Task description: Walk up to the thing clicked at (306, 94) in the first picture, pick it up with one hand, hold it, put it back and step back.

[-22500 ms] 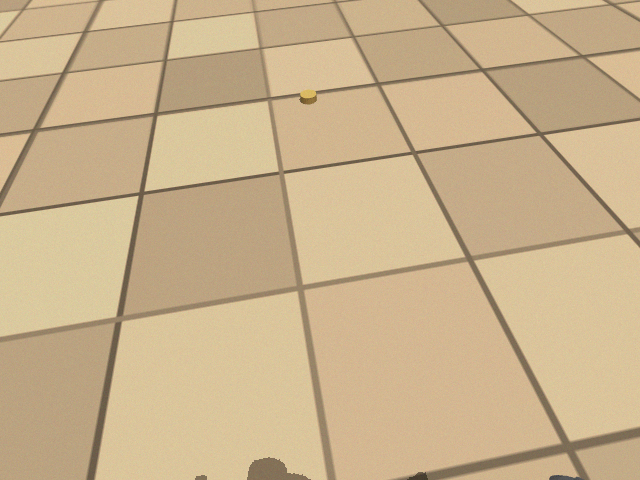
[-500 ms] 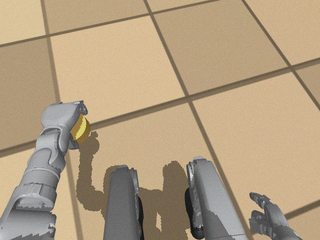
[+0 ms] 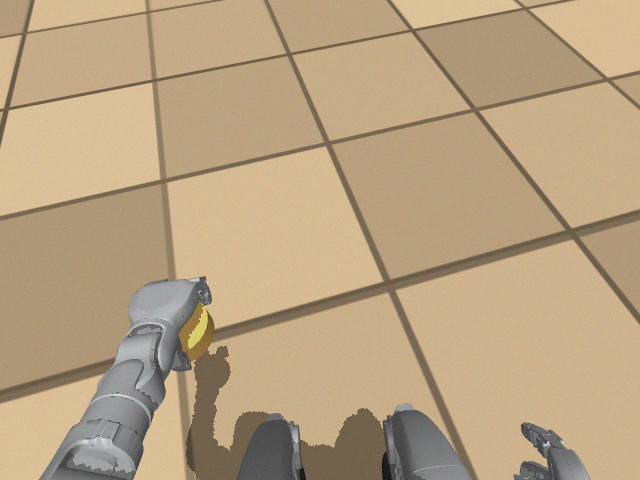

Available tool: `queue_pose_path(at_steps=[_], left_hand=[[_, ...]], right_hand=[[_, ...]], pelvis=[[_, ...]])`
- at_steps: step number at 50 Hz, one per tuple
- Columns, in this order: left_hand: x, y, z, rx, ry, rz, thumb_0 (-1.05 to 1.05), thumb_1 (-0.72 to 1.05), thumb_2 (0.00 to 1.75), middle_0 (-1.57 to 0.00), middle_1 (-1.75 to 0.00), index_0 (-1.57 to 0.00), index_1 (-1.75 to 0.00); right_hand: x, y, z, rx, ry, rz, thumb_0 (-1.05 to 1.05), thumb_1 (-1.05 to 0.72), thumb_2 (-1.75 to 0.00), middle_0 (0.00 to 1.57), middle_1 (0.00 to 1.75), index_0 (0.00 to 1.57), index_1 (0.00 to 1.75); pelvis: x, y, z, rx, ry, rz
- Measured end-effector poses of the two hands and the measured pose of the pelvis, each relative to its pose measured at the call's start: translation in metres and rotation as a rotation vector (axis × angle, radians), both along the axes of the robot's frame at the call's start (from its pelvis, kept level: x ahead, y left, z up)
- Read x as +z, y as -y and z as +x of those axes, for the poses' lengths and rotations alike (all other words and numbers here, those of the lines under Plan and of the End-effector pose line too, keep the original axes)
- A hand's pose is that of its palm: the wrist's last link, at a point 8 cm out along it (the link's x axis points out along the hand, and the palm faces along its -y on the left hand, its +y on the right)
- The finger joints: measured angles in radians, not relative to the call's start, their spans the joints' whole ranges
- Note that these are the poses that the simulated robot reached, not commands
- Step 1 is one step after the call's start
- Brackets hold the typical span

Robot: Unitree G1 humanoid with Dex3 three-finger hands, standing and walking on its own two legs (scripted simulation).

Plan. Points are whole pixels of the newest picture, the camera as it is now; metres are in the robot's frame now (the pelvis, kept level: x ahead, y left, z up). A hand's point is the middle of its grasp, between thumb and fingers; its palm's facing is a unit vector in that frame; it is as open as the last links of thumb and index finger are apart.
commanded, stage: lift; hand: left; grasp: from above
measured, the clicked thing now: (180, 329) +0.34 +0.24 -0.11
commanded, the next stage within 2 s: hold in 0.34 s
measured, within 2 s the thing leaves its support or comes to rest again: neither
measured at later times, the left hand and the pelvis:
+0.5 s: hand (163, 302) +0.35 +0.22 -0.01, palm faces -0.43 -0.08 -0.90, open 11.1 cm; pelvis +0.03 +0.00 +0.06, yaw +0 degrees
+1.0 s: hand (156, 283) +0.35 +0.22 +0.03, palm faces -0.45 -0.05 -0.89, open 11.2 cm; pelvis +0.05 +0.00 +0.08, yaw -1 degrees
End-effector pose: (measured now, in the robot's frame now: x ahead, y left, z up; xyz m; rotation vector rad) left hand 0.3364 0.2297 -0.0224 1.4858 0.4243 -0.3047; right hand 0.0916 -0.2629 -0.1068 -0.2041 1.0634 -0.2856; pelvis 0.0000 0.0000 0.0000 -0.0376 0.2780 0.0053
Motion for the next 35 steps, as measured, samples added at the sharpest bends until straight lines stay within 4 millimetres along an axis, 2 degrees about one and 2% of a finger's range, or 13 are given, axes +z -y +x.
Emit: queue_pose_path(at_steps=[8, 16, 35], left_hand=[[0.03, 0.004, 0.007, 0.018, 0.012, 0.008, 0.01, -0.15, 0.61, -0.43, -0.75, -0.55, -0.74], [0.052, 0.004, 0.012, 0.029, 0.006, -0.002, 0.01, -0.15, 0.61, -0.43, -0.75, -0.55, -0.74], [0.092, 0.002, 0.024, 0.001, 0.007, 0.008, 0.01, -0.15, 0.62, -0.43, -0.76, -0.54, -0.75]], right_hand=[[0.024, -0.003, 0.004, -0.01, -0.005, 0.022, 0.0, -0.9, -0.9, 0.2, 0.3, 0.2, 0.3], [0.043, -0.006, 0.012, -0.012, 0.002, 0.038, 0.0, -0.9, -0.9, 0.2, 0.3, 0.2, 0.3], [0.073, -0.004, 0.049, -0.006, 0.052, 0.042, 0.0, -0.9, -0.89, 0.2, 0.3, 0.2, 0.3]], pelvis=[[0.029, -0.001, 0.012, -0.005, 0.05, 0.009], [0.049, -0.002, 0.022, -0.009, 0.087, 0.018], [0.074, -0.004, 0.043, -0.016, 0.146, 0.025]])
